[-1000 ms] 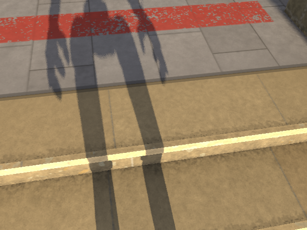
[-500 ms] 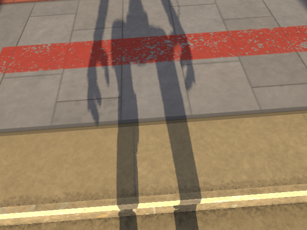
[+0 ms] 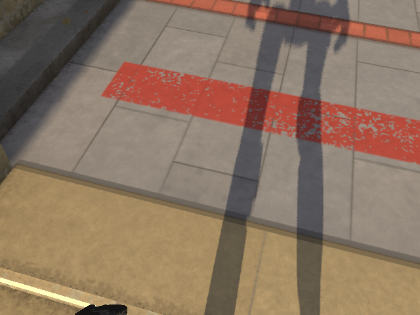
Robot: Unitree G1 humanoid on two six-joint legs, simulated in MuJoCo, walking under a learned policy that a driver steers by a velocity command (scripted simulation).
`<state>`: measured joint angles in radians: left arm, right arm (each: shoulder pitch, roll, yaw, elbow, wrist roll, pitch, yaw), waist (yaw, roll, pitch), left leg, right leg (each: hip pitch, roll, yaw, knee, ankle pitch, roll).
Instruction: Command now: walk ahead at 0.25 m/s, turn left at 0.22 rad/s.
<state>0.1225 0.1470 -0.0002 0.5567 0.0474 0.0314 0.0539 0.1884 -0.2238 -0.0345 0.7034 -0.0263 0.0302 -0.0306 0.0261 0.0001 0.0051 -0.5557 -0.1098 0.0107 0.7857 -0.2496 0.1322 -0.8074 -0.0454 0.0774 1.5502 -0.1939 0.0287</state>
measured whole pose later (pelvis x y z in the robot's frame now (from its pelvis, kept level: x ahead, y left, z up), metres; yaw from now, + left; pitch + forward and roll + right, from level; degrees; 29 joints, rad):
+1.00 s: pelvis +0.51 -0.25 +0.20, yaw -16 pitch +3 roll +1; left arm 0.38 0.19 0.05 0.89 0.00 -0.13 0.00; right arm 0.16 -0.17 -0.03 0.71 -0.01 -0.04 0.03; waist 0.03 0.03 -0.02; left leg -0.89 0.02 -0.02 1.04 0.05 0.08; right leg -0.08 0.08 -0.12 0.33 -0.30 -0.13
